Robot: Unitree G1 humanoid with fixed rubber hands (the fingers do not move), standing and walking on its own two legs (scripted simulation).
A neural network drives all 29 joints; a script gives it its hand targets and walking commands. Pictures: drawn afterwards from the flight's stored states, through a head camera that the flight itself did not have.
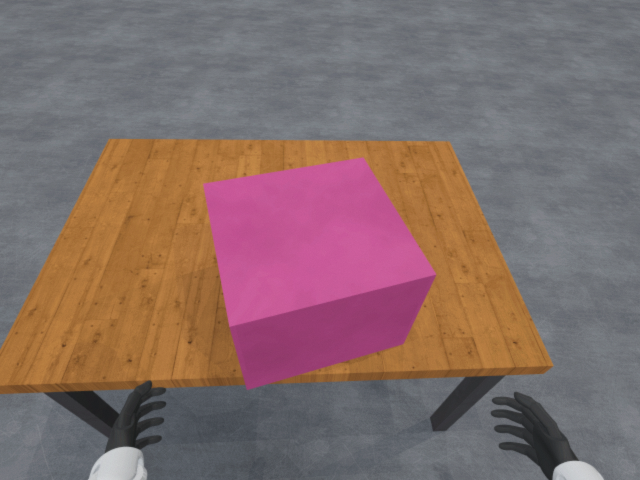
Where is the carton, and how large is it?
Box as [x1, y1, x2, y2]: [203, 157, 436, 389]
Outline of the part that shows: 363,157 203,184 229,326 247,389 403,343 436,274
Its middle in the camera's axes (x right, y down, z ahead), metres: -0.02 +0.05 +0.70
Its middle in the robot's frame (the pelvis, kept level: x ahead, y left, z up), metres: +0.47 +0.03 -0.09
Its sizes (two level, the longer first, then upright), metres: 0.302 0.287 0.229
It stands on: a table, 0.56 m high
